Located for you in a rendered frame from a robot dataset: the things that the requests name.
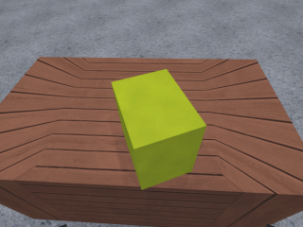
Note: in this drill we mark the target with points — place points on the pedestal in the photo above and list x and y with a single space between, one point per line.
64 155

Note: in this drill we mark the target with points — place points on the carton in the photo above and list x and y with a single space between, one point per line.
162 129

